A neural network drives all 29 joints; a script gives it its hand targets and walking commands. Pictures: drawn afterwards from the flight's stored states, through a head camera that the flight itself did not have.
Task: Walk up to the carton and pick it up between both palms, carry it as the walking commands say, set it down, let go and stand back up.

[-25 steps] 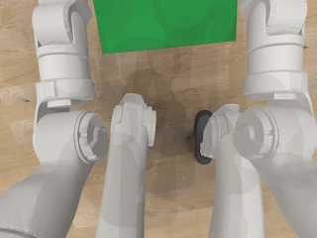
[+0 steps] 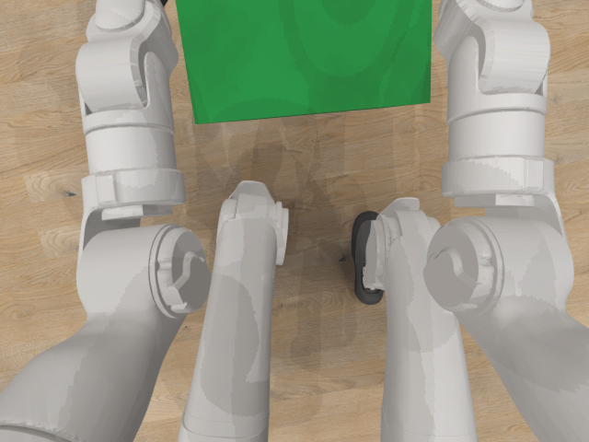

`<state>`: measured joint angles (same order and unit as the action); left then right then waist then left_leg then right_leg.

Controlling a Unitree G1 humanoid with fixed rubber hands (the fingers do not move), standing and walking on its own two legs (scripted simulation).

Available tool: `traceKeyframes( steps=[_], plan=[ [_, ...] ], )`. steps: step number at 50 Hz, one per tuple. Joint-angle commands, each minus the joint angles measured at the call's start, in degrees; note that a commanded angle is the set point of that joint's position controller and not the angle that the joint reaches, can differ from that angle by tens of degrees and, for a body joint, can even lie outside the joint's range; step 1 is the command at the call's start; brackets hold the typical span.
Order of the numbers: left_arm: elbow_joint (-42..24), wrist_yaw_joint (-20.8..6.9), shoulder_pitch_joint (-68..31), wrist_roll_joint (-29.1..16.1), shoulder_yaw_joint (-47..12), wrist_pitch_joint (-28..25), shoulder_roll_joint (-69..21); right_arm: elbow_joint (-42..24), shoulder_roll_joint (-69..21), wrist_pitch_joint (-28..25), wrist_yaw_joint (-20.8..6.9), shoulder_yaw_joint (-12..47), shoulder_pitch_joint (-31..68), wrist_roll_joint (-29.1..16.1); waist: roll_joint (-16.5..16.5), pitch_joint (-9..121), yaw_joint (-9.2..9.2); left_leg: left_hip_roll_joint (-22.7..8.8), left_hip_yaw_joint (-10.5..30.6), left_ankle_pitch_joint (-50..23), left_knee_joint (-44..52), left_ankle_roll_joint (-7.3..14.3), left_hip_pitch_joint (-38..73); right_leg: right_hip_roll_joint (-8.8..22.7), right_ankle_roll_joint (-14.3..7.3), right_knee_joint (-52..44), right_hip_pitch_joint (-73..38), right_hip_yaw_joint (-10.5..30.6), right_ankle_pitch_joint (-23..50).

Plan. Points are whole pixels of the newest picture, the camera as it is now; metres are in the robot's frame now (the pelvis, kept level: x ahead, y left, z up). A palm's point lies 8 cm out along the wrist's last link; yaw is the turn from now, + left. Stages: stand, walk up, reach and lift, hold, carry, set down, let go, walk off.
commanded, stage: reach and lift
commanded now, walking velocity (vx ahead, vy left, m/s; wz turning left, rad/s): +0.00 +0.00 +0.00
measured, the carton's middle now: (304, 15) +0.54 +0.07 -0.16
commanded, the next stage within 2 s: none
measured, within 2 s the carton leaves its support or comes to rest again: neither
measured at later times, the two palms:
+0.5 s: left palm out of the picture +0.50 +0.20 -0.02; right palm out of the picture +0.54 -0.08 +0.00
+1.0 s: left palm out of the picture +0.48 +0.19 +0.09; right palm out of the picture +0.52 -0.10 +0.10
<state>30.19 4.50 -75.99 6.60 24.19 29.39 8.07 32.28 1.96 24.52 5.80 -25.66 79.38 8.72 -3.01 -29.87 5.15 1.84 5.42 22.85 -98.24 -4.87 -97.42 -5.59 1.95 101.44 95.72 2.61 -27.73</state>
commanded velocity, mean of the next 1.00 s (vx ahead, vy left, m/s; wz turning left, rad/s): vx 0.00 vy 0.00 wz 0.00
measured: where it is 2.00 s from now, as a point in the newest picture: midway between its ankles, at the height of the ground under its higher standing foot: (309, 263)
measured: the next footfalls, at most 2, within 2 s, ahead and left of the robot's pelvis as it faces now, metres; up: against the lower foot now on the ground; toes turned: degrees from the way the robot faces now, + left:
none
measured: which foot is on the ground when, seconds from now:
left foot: down 0.00-1.00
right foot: down 0.00-1.00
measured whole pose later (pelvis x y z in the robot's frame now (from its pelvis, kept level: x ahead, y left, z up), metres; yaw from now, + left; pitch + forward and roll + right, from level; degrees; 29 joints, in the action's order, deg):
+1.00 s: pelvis +0.05 -0.01 +0.11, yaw +1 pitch +27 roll +0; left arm 34.3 3.5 -49.4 12.7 24.9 27.9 -1.9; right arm 36.6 -6.1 22.9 3.6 -27.2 51.9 14.3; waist -3.0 4.2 4.0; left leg 0.9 5.5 21.1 -75.2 -4.4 -81.6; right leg -4.9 0.4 78.2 80.0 3.1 -25.6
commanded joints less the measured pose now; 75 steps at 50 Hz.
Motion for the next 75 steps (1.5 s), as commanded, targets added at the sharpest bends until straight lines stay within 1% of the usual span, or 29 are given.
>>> traceKeyframes(
  steps=[1, 4, 5, 7, 11, 15, 18, 19, 24, 25, 29, 30, 32, 34, 36, 40, 43, 45, 48, 50, 54, 57, 61, 62, 63, 64, 68, 70, 75],
  plan=[
    [-6.4, -17.6, -45.8, -13.5, -38.5, -3.4, -60.4, 4.5, -64.4, 2.3, -15.9, 39.6, 33.9, -12.3, 2.1, 134.7, 2.68, 6.5, -11.5, -6.7, 10.1, 2.5, 42.8, -5.5, -0.1, -13.0, -30.7, -5.8, 4.6],
    [-6.6, -17.4, -44.9, -13.8, -39.4, -3.4, -61.4, 3.9, -64.2, 2.2, -16.2, 40.1, 32.8, -12.2, 1.9, 134.0, 1.93, 6.5, -11.0, -6.7, 11.5, 2.4, 44.5, -5.6, -0.2, -14.1, -30.8, -5.9, 4.5],
    [-6.4, -17.4, -43.9, -13.2, -38.9, -3.5, -61.3, 4.3, -64.7, 2.1, -16.3, 40.0, 32.1, -12.2, 2.3, 133.3, 2.63, 6.5, -11.0, -7.2, 11.9, 2.4, 44.9, -5.5, -0.2, -14.7, -31.0, -5.7, 4.8],
    [-7.8, -17.2, -43.8, -13.7, -40.7, -3.5, -62.8, 3.5, -64.2, 2.0, -16.5, 40.1, 31.0, -12.1, 3.4, 134.4, 1.25, 6.5, -10.7, -8.0, 12.6, 1.9, 47.6, -5.7, -0.4, -15.2, -31.6, -5.9, 5.9],
    [-8.5, -16.9, -41.7, -14.1, -41.8, -3.5, -64.4, 1.3, -64.2, 1.6, -16.7, 41.9, 30.6, -12.3, 3.0, 135.8, 0.86, 6.4, -9.9, -8.8, 14.2, 1.8, 51.2, -5.9, -0.6, -16.5, -33.4, -6.0, 6.3],
    [-7.8, -16.6, -40.3, -13.2, -40.9, -3.6, -63.9, 1.8, -64.9, 1.7, -16.8, 42.1, 29.4, -12.1, 2.2, 131.8, 1.85, 6.5, -9.9, -7.3, 15.6, 2.2, 50.0, -5.6, -0.4, -18.5, -34.1, -5.1, 5.0],
    [-8.9, -16.6, -40.5, -13.6, -41.6, -3.7, -64.4, 1.3, -65.5, 1.6, -16.9, 42.9, 28.9, -12.3, 2.1, 132.9, 1.7, 6.5, -9.7, -7.4, 17.1, 2.2, 51.9, -5.5, -0.4, -19.7, -36.1, -5.0, 5.3],
    [-9.5, -16.5, -40.4, -14.0, -42.5, -3.7, -64.9, 1.4, -65.5, 1.7, -16.9, 43.1, 27.5, -12.1, 2.1, 133.1, 0.91, 6.5, -9.5, -7.6, 17.4, 2.0, 52.9, -5.5, -0.5, -20.2, -36.6, -5.0, 5.6],
    [-8.9, -16.5, -38.5, -13.4, -42.2, -3.4, -64.9, 0.8, -65.2, 1.7, -16.9, 43.2, 27.1, -11.9, 2.8, 131.8, 1.6, 6.4, -9.5, -6.2, 19.6, 2.1, 54.0, -5.4, -0.4, -22.4, -39.0, -4.3, 4.5],
    [-8.4, -16.7, -38.0, -13.3, -42.1, -3.4, -64.7, 2.1, -65.6, 2.0, -17.0, 43.2, 26.2, -11.6, 1.6, 130.5, 1.42, 6.4, -9.4, -5.1, 19.9, 2.3, 53.1, -5.3, -0.4, -22.9, -39.2, -4.4, 3.6],
    [-9.5, -16.9, -36.9, -13.7, -42.9, -3.4, -65.6, -0.8, -67.1, 1.9, -17.0, 45.0, 26.6, -12.6, 1.6, 133.4, 2.12, 6.7, -9.4, -7.1, 21.5, 2.5, 56.0, -5.3, -0.1, -24.5, -43.6, -3.8, 5.8],
    [-9.1, -17.0, -37.3, -13.7, -42.8, -3.4, -65.6, 0.2, -66.8, 1.9, -16.9, 44.1, 25.7, -12.0, 1.6, 132.2, 1.43, 6.6, -9.2, -6.6, 22.0, 2.5, 55.6, -5.2, -0.2, -25.1, -43.3, -3.7, 5.4],
    [-6.9, -17.4, -36.5, -12.5, -41.0, -3.7, -64.5, 3.3, -66.9, 1.9, -17.1, 42.6, 24.5, -10.8, 1.1, 125.7, 1.8, 6.3, -9.3, -3.2, 23.2, 2.7, 52.2, -4.7, -0.2, -26.4, -41.9, -3.3, 2.7],
    [-10.6, -17.3, -36.4, -13.4, -43.9, -3.9, -67.2, 0.9, -68.4, 1.6, -17.2, 44.6, 23.2, -11.7, 2.8, 131.1, 1.39, 6.6, -9.1, -7.8, 23.3, 2.2, 57.3, -5.0, -0.3, -26.6, -45.8, -3.2, 7.1],
    [-10.1, -17.5, -35.4, -13.6, -43.8, -3.7, -67.0, -0.3, -68.6, 1.6, -17.0, 44.8, 23.4, -11.7, 2.3, 131.6, 1.58, 6.8, -9.3, -8.1, 24.0, 2.4, 57.5, -5.1, -0.2, -27.6, -47.4, -3.0, 7.4],
    [-4.8, -18.0, -32.2, -11.6, -41.3, -4.0, -67.6, 5.6, -69.1, 1.4, -17.4, 41.0, 20.4, -9.3, 1.5, 119.3, 1.22, 6.3, -8.8, -2.1, 26.9, 2.7, 52.6, -4.4, -0.4, -30.3, -44.8, -2.3, 2.3],
    [-2.5, -18.3, -26.7, -9.9, -40.2, -4.4, -70.7, 6.9, -70.9, 0.7, -17.8, 40.3, 15.5, -7.9, 2.4, 113.4, 1.33, 6.4, -8.8, -6.3, 27.8, 2.7, 53.7, -4.4, -0.5, -31.7, -44.2, -2.3, 6.0],
    [-0.6, -18.3, -23.2, -8.0, -37.7, -4.8, -72.0, 10.2, -72.0, 0.1, -17.8, 36.5, 11.1, -5.9, 2.9, 105.4, 1.02, 6.2, -8.5, -6.8, 29.5, 2.9, 52.3, -4.4, -0.6, -33.5, -42.5, -2.1, 6.5],
    [0.4, -17.9, -15.6, -5.0, -33.6, -5.6, -73.4, 11.3, -73.7, -1.1, -17.5, 34.1, 5.5, -4.2, 2.3, 93.9, 2.23, 6.5, -7.9, -10.2, 32.1, 3.7, 51.3, -4.6, -0.8, -36.1, -41.6, -1.6, 9.5],
    [3.8, -18.0, -11.9, -2.4, -29.0, -5.8, -71.9, 14.8, -73.0, -1.3, -17.3, 30.1, 2.7, -1.7, 1.2, 82.5, 2.32, 6.5, -7.5, -6.0, 34.3, 4.2, 47.4, -4.2, -1.2, -38.6, -38.7, -1.1, 5.3],
    [9.1, -18.3, -6.0, 2.3, -23.2, -5.7, -70.1, 20.2, -69.7, -1.4, -17.2, 22.1, -3.7, 4.5, 0.3, 68.5, -0.2, 6.4, -6.2, 0.7, 38.6, 4.0, 44.6, -3.1, -2.2, -43.4, -36.9, -0.5, -0.1],
    [9.3, -18.5, -4.3, 3.9, -21.8, -6.3, -69.6, 20.2, -68.2, -2.1, -17.0, 19.8, -5.8, 6.4, 1.6, 67.5, -1.4, 6.3, -5.7, -1.0, 41.1, 3.8, 48.6, -3.1, -2.4, -45.9, -39.4, -0.3, 2.3],
    [6.0, -18.2, -0.2, 3.1, -24.3, -8.0, -70.1, 18.2, -70.5, -3.7, -17.2, 22.6, -9.9, 4.9, 1.4, 71.0, 0.2, 6.2, -5.5, -11.9, 42.9, 4.0, 54.8, -3.7, -1.9, -47.8, -45.2, -0.1, 13.0],
    [5.4, -18.3, 0.0, 3.0, -25.3, -8.5, -71.0, 17.5, -70.2, -4.2, -17.2, 23.2, -10.8, 5.1, 1.9, 71.2, -0.3, 6.2, -5.3, -13.2, 43.3, 3.7, 55.6, -3.7, -2.0, -48.2, -45.8, 0.0, 14.5],
    [5.2, -18.1, 2.9, 3.2, -25.9, -8.8, -71.4, 16.1, -71.1, -4.6, -17.2, 25.0, -11.8, 4.5, 1.7, 72.4, 1.0, 6.3, -5.3, -16.7, 44.0, 3.8, 56.9, -3.7, -1.8, -48.6, -48.0, 0.1, 17.7],
    [2.6, -18.2, 1.8, 1.8, -28.7, -9.5, -71.9, 14.2, -71.6, -5.3, -17.2, 27.2, -12.4, 3.6, 1.3, 75.4, 0.56, 6.2, -5.0, -19.0, 43.9, 3.7, 59.0, -3.9, -1.7, -48.7, -49.6, 0.3, 20.0],
    [-2.5, -18.3, 6.3, -0.5, -35.4, -10.9, -73.9, 7.7, -74.0, -6.9, -17.3, 35.7, -15.5, 0.4, 1.0, 82.1, 2.01, 6.3, -4.8, -28.1, 44.9, 3.5, 64.1, -3.9, -0.9, -49.6, -56.0, 1.0, 29.0],
    [-4.0, -18.3, 8.0, -0.9, -37.4, -10.9, -73.5, 7.0, -74.9, -7.0, -17.2, 37.5, -18.0, 0.1, 0.9, 81.7, 2.26, 6.2, -4.5, -29.2, 46.0, 3.5, 66.0, -3.8, -0.7, -50.6, -56.9, 1.3, 29.5],
    [-5.3, -18.6, 12.9, -2.5, -41.2, -9.7, -74.5, 2.6, -72.7, -6.6, -17.0, 41.0, -22.1, 0.0, 1.7, 79.3, 1.09, 5.8, -4.0, -29.9, 49.1, 3.0, 70.3, -3.5, -0.8, -53.9, -59.7, 2.0, 29.4]
  ],
)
